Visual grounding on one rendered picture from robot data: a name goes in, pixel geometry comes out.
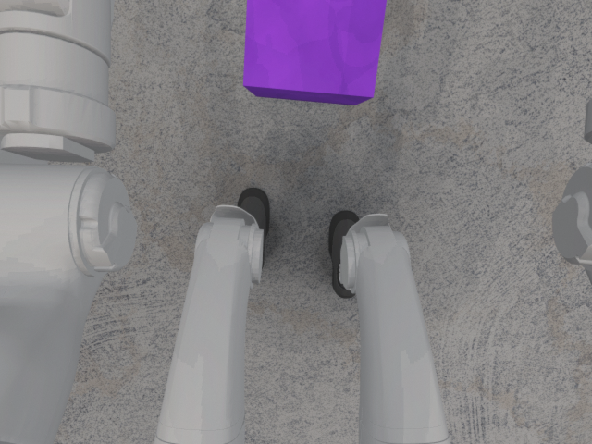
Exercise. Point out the carton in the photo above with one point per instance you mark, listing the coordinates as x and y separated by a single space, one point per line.
322 51

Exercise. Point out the robot left shin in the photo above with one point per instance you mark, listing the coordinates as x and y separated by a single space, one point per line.
223 211

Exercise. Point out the left robot forearm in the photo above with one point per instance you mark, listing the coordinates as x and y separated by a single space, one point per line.
54 61

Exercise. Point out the left robot upper arm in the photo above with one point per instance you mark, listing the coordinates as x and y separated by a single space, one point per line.
62 228

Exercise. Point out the right robot foot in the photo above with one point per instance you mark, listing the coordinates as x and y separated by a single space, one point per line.
340 224

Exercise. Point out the right robot upper arm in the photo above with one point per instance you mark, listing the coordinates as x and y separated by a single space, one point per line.
572 220

